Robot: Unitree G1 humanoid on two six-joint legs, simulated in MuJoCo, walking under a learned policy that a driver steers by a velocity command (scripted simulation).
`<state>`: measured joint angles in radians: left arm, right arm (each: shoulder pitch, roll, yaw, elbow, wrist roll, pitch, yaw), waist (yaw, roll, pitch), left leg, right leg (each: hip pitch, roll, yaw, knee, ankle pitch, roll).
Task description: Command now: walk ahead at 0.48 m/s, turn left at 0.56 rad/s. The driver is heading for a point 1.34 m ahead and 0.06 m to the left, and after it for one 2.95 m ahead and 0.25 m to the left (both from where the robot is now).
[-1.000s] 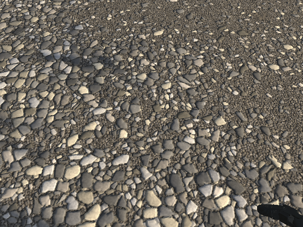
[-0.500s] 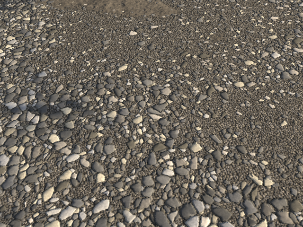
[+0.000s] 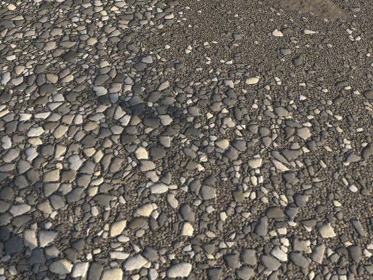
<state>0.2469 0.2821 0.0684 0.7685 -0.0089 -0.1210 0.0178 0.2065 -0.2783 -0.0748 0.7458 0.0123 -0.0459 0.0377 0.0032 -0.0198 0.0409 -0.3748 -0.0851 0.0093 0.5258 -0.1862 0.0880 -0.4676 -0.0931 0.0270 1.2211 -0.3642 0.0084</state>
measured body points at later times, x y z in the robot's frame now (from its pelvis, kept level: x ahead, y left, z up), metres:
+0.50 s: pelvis +0.26 -0.02 +0.00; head +0.30 -0.02 +0.45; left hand +0.39 +0.27 -0.08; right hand +0.41 -0.28 -0.12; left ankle +0.14 +0.09 -0.64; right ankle +0.37 -0.10 -0.73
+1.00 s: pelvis +0.36 +0.01 +0.00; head +0.35 +0.01 +0.45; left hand +0.38 +0.30 -0.12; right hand +0.53 -0.20 -0.12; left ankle +0.31 +0.14 -0.73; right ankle +0.38 -0.09 -0.73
